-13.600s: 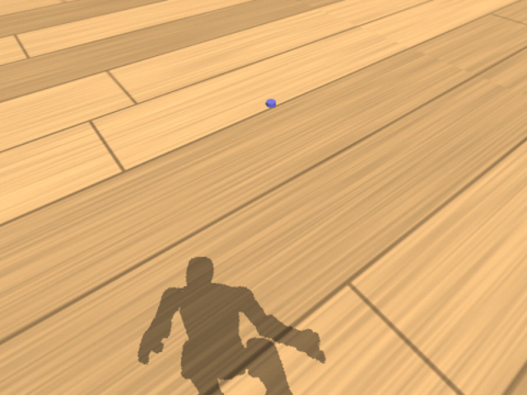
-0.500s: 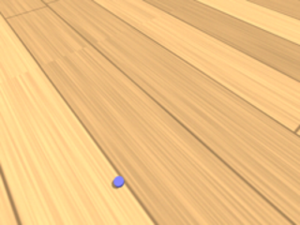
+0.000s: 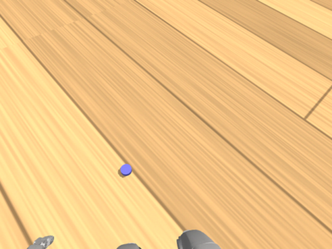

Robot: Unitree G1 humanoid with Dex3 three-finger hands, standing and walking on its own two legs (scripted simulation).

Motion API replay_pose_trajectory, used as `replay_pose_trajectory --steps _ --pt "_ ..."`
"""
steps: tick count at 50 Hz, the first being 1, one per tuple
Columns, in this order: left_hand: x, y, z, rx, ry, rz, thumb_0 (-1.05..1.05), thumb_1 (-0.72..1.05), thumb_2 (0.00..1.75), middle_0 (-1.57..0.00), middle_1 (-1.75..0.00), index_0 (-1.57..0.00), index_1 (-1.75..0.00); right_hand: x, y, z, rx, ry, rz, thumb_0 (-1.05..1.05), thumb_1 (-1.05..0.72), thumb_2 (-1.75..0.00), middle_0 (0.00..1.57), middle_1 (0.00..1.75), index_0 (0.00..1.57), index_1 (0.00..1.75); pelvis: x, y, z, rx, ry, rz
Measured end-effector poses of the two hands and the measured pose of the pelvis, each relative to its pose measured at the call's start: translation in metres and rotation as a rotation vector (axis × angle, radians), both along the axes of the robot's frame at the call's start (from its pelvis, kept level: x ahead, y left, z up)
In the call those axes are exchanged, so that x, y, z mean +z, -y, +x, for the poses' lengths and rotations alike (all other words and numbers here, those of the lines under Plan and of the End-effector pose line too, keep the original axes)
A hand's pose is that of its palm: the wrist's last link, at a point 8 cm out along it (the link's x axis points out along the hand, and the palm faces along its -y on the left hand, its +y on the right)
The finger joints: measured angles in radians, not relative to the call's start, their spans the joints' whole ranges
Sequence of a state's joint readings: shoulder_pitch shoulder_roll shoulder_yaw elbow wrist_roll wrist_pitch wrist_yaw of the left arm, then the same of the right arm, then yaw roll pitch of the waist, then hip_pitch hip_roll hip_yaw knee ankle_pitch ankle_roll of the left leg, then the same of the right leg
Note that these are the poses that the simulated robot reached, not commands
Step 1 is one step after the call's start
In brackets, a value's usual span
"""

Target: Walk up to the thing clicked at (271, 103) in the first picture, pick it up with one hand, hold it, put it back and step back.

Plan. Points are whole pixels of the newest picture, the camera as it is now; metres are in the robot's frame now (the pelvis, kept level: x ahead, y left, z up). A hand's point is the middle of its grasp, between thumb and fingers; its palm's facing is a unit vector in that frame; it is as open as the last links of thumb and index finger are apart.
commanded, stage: walk up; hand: left
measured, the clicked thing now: (126, 169) +0.56 +0.19 -0.76
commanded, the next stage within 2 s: stand in 1.50 s
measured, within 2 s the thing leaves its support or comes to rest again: neither
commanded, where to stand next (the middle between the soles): +0.18 -0.06 m, yaw +3 degrees
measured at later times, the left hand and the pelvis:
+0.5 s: hand out of the picture +0.00 +0.23 -0.15, palm faces +0.03 -0.92 -0.39, open 7.4 cm; pelvis -0.13 -0.04 -0.02, yaw +3 degrees
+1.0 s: hand out of the picture -0.18 +0.19 -0.15, palm faces +0.03 -0.92 -0.40, open 7.4 cm; pelvis -0.22 -0.07 -0.01, yaw +1 degrees
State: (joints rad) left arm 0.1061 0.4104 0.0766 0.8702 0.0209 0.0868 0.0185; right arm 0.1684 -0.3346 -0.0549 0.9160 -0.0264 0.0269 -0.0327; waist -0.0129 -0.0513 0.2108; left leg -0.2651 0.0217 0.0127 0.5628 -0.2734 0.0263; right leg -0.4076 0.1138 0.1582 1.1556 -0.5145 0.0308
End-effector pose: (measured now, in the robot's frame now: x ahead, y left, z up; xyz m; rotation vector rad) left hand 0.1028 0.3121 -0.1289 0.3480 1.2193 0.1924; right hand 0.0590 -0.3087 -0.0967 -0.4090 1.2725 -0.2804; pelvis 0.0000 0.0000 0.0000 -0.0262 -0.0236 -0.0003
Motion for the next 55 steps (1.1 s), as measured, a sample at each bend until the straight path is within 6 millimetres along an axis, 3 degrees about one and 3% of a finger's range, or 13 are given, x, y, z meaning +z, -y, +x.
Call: replay_pose_trajectory --steps 5,10,15,21,26,31,36,45,49,55 --pt "0.001 0.005 -0.028 -0.018 -0.025 0.024 0.0 0.91 0.9 -0.2 -0.3 -0.2 -0.3 -0.007 0.011 -0.008 0.012 0.068 0.005 0.0 -0.9 -0.9 0.21 0.31 0.2 0.3 -0.006 0.009 -0.025 -0.035 0.005 0.007" --pt "0.005 0.023 -0.054 -0.033 0.008 0.048 0.0 0.91 0.9 -0.2 -0.3 -0.2 -0.3 -0.022 0.037 -0.019 0.02 0.128 0.026 0.0 -0.9 -0.9 0.21 0.31 0.2 0.3 -0.018 0.028 -0.053 -0.05 0.018 0.004" --pt "0.022 0.043 -0.085 -0.021 0.041 0.04 0.0 0.91 0.9 -0.2 -0.3 -0.2 -0.3 -0.021 0.049 -0.035 0.008 0.145 0.042 0.01 -0.9 -0.9 0.21 0.3 0.2 0.3 -0.01 0.037 -0.076 -0.04 0.018 0.041" --pt "0.029 0.049 -0.1 -0.016 0.118 0.048 0.01 0.9 0.9 -0.21 -0.3 -0.21 -0.31 -0.019 0.05 -0.069 0.059 0.113 0.031 0.0 -0.9 -0.9 0.21 0.3 0.2 0.3 -0.008 0.041 -0.106 0.005 0.003 0.043" --pt "0.014 0.042 -0.116 -0.001 0.194 0.024 0.0 0.9 0.9 -0.2 -0.3 -0.21 -0.31 -0.022 0.044 -0.103 0.105 0.069 0.008 0.01 -0.9 -0.9 0.21 0.3 0.2 0.3 -0.02 0.039 -0.138 0.056 0.013 0.045" --pt "0.009 0.046 -0.155 0.035 0.137 0.001 0.0 0.91 0.9 -0.2 -0.3 -0.2 -0.3 -0.01 0.039 -0.137 0.103 0.066 0.022 0.01 -0.9 -0.9 0.21 0.3 0.2 0.3 -0.011 0.044 -0.163 0.049 0.029 0.029" --pt "0.009 0.053 -0.203 0.043 0.074 -0.008 0.0 0.91 0.9 -0.2 -0.3 -0.2 -0.3 0.0 0.05 -0.153 0.098 0.11 0.015 0.01 -0.9 -0.9 0.21 0.31 0.2 0.3 -0.005 0.054 -0.184 0.019 0.023 0.012" --pt "0.012 0.075 -0.277 0.047 -0.006 0.035 0.01 0.91 0.9 -0.2 -0.3 -0.2 -0.3 -0.018 0.083 -0.178 0.056 0.152 0.053 0.01 -0.9 -0.9 0.21 0.3 0.2 0.3 -0.012 0.077 -0.213 -0.017 0.037 0.006" --pt "0.02 0.078 -0.287 0.067 0.015 0.039 0.01 0.9 0.9 -0.2 -0.3 -0.21 -0.31 -0.024 0.082 -0.194 0.051 0.114 0.075 0.01 -0.9 -0.9 0.2 0.3 0.2 0.3 -0.009 0.076 -0.217 0.005 0.034 0.02" --pt "0.019 0.065 -0.28 0.083 0.06 0.033 0.01 0.9 0.9 -0.21 -0.3 -0.21 -0.31 -0.028 0.065 -0.212 0.066 0.057 0.092 0.01 -0.91 -0.9 0.2 0.3 0.2 0.3 -0.008 0.067 -0.223 0.034 0.04 0.051"
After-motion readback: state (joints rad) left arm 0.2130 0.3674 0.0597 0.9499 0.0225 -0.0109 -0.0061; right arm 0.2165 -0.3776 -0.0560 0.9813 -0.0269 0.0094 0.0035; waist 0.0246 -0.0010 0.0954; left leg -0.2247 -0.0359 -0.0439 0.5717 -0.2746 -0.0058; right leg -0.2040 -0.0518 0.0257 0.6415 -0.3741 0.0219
